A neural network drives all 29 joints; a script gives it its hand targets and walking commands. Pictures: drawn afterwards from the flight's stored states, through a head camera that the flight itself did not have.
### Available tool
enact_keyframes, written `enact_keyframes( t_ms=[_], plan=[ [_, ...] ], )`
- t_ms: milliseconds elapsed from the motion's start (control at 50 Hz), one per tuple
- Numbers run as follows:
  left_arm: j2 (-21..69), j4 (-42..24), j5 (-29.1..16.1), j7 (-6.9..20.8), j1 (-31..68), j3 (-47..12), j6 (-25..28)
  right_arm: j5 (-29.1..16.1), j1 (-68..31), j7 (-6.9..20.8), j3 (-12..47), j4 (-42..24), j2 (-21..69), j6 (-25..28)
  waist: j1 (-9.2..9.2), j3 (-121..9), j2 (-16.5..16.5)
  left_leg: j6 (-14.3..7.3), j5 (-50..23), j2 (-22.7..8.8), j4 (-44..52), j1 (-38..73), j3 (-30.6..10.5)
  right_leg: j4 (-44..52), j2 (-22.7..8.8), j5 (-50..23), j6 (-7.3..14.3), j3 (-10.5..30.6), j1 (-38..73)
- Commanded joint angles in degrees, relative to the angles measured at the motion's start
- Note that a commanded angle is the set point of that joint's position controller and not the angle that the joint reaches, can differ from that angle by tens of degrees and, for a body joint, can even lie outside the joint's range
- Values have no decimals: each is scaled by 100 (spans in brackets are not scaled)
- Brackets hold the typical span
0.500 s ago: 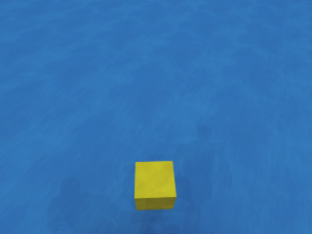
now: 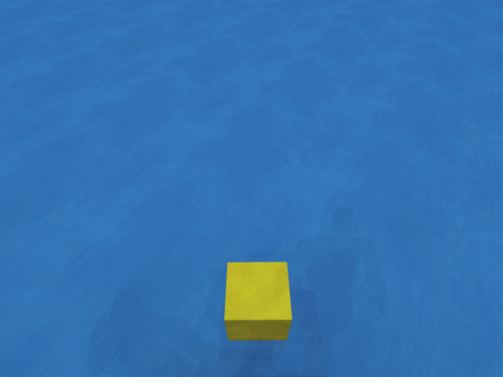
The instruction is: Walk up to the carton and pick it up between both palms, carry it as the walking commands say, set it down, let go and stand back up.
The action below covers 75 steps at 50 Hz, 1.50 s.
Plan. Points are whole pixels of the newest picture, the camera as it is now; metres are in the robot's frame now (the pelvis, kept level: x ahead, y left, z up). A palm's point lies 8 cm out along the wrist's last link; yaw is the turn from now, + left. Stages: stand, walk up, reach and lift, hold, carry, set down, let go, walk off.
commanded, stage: walk up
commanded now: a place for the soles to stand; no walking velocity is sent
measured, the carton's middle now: (257, 301) +0.51 -0.01 -0.65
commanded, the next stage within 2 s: stand in 0.38 s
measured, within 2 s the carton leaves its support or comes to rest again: neither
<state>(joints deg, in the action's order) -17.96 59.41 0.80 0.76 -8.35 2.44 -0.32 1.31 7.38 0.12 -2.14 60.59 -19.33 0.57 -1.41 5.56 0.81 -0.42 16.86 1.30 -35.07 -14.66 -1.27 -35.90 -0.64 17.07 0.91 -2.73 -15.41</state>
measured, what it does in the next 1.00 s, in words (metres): stands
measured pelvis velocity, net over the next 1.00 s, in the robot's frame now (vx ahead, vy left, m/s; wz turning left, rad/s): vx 0.01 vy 0.00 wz -0.04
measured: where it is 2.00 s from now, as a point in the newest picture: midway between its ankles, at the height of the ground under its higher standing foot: outside the picture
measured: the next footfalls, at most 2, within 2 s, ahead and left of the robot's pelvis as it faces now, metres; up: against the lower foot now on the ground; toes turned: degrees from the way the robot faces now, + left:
none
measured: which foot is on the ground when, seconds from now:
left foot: down 0.00-1.00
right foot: down 0.00-1.00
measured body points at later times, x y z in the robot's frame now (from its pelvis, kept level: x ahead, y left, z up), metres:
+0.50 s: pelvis +0.02 +0.00 +0.02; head +0.03 +0.00 +0.47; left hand +0.12 +0.28 -0.11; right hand +0.11 -0.28 -0.12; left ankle +0.02 +0.12 -0.73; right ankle +0.03 -0.11 -0.73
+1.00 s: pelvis +0.01 +0.00 -0.01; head +0.09 +0.00 +0.43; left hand +0.18 +0.26 -0.12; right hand +0.17 -0.27 -0.12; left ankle +0.02 +0.12 -0.73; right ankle +0.03 -0.11 -0.73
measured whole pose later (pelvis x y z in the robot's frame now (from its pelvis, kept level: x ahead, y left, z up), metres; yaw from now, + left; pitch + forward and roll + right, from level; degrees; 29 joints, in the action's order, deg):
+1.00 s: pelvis +0.01 +0.00 -0.01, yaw -2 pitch +0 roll +0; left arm -12.5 32.0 3.9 2.3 -3.1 7.0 -17.4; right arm 5.0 2.4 4.1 -5.9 32.6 -15.2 -17.0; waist -0.7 11.4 0.5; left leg -0.4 19.4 -0.1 -39.1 -20.2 0.8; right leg -38.4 0.8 17.7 0.9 -0.5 -21.2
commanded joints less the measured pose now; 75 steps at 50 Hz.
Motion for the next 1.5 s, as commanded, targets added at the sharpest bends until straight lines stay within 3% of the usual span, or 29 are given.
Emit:
enact_keyframes(
  t_ms=[0, 40, 200, 720, 740, 760, 780, 800, 820, 860, 900, 920, 960, 980, 1100, 1140, 1200, 1280, 1300, 1340, 1480],
  plan=[
    [-1487, -290, -11, -50, 408, 252, 240, -74, -514, -31, -156, -397, -1243, 217, 75, -603, -204, -215, -455, -682, 1293, -182, -840, 1390, -619, -194, 218, 1070, 576],
    [-1426, -262, -55, -44, 475, 192, 262, -85, -452, -40, -146, -314, -1267, 237, 108, -679, 44, -145, -673, -600, 1268, 140, -750, 1513, -686, -372, 205, 1020, 517],
    [-1328, -15, -81, -88, 656, 102, 313, -106, -474, -58, -85, -145, -1143, 269, 123, -903, -124, -123, -1489, -742, 1537, 443, -702, 1814, -705, -1059, 100, 788, 962],
    [-1290, 190, -94, -101, 787, -2, 321, -105, -492, -57, -55, -49, -1101, 254, 137, -886, -34, -87, -1675, -784, 1794, 708, -711, 2022, -720, -1221, 45, 641, 1077],
    [-787, -1820, -52, 91, 2277, 274, -67, -13, -1955, 185, -453, -2060, -575, -261, 4, -150, -298, -193, -44, -414, 687, -376, -278, 850, 44, 181, 215, 495, -289],
    [-911, -2990, -1, 95, 1993, 298, -432, -60, -1529, 252, -249, -2548, -569, -571, 203, -10, -42, -40, 466, -247, 567, -76, 74, 1121, 84, 796, 155, 381, -535],
    [-786, -2903, -59, 150, 1779, 385, -758, -68, -1273, 270, -142, -2712, -556, -878, 221, -147, -274, -78, 751, -187, 647, 30, 255, 1113, 104, 924, 55, 267, -275],
    [-807, -3093, -36, 202, 1715, 495, -1004, -90, -1016, 240, -266, -3084, -771, -1076, 109, -250, -345, -175, 720, -110, 775, -213, 376, 1026, 95, 658, 1, 197, 42],
    [-916, -3023, 122, 225, 1344, 650, -1225, 129, -895, 307, -422, -3346, -1109, -1305, 126, -461, -285, -88, 566, -117, 927, -307, 478, 863, 149, 555, -7, 5, -56],
    [-815, -3290, 349, 151, 908, 658, -1538, 489, -300, 290, -837, -3043, -1104, -1616, 299, -915, 174, 49, 384, -86, 906, -334, 404, 569, 258, -41, 7, 29, 291],
    [-482, -3354, 464, 108, 393, 686, -1735, 511, -219, 293, -823, -3297, -921, -1790, 184, -1313, 347, 100, -617, -53, 605, 11, 259, 372, 385, -622, -3, 81, 208],
    [-283, -3459, 436, 109, 365, 692, -1708, 487, -371, 326, -817, -3379, -900, -1760, 147, -1434, 477, 165, -943, -51, 434, 73, 209, 289, 369, -718, 29, 135, 110],
    [-196, -3661, 293, 106, 376, 750, -1648, 399, -630, 370, -823, -3662, -814, -1689, 128, -1663, 205, 165, -1404, -33, 49, 24, 127, 83, 341, -914, -3, 233, -137],
    [-226, -3661, 299, 82, 411, 819, -1648, 380, -745, 394, -808, -3717, -815, -1668, 77, -1712, 253, 192, -1416, -33, -77, -61, 107, 10, 295, -909, -12, 284, -228],
    [-339, -3792, 283, -81, 1008, 1102, -1517, 282, -1439, 346, -774, -4023, -714, -1537, 53, -2232, -404, 155, -1561, 31, -782, -1009, 66, -666, 212, -1414, -247, 382, -804],
    [-352, -3761, 255, -105, 1191, 1141, -1484, 173, -1629, 298, -760, -3992, -650, -1522, 12, -2597, -439, 148, -1788, 80, -1006, -1290, 55, -918, 185, -1830, -258, 436, -901],
    [-469, -3876, 135, -108, 1826, 1102, -1446, 26, -2014, 211, -807, -4078, -689, -1540, 115, -3279, -488, 126, -2034, 119, -1298, -1622, 63, -1246, 200, -2344, -255, 485, -959],
    [-579, -3996, -29, -65, 2450, 1029, -1506, -116, -2458, 116, -882, -4177, -859, -1662, 141, -4346, -322, 148, -2270, 147, -1642, -1775, 106, -1586, 213, -2701, -211, 524, -934],
    [-596, -3969, -64, -56, 2694, 956, -1560, -132, -2572, 95, -932, -4069, -914, -1720, 233, -4437, -282, 171, -2199, 150, -1681, -1825, 105, -1588, 213, -2632, -192, 543, -1015],
    [-629, -3965, -107, -33, 3081, 883, -1666, -191, -2984, 78, -960, -4128, -965, -1843, 244, -4647, -290, 161, -1894, 133, -1761, -1885, 119, -1623, 213, -2368, -217, 502, -1104],
    [-692, -3582, -194, -52, 4421, 877, -1998, -269, -4437, 107, -1026, -3699, -1002, -2154, 94, -4599, -265, 110, -862, 89, -1789, -2453, 143, -1562, 198, -1141, -235, 423, -1716]
  ],
)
